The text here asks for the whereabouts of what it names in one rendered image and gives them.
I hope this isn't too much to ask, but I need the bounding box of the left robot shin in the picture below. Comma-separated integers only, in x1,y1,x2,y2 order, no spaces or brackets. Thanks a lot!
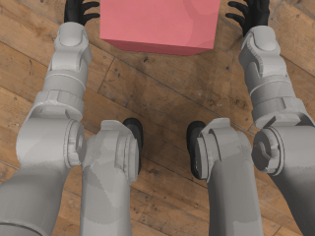
81,120,135,173

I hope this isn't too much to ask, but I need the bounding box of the robot left forearm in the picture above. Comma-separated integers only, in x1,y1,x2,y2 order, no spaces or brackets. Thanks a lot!
16,22,93,163

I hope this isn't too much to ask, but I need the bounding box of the robot right hand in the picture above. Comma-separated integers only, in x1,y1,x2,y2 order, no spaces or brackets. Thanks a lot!
225,0,270,37

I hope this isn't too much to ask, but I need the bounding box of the robot left upper arm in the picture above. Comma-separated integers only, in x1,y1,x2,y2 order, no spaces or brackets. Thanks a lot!
0,117,88,236

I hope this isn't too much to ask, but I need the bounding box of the robot right upper arm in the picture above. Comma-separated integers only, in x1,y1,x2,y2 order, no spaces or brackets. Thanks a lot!
251,125,315,236

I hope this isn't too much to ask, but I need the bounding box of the carton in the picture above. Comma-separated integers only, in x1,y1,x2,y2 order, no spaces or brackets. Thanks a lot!
99,0,221,56

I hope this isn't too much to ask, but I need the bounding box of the robot right forearm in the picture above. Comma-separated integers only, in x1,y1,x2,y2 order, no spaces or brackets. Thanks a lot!
238,26,315,129

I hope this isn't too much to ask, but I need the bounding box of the robot left hand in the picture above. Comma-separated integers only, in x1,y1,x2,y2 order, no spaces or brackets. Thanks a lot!
64,0,100,26

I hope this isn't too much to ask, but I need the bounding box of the left robot thigh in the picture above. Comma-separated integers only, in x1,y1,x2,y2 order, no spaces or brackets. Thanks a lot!
79,130,139,236

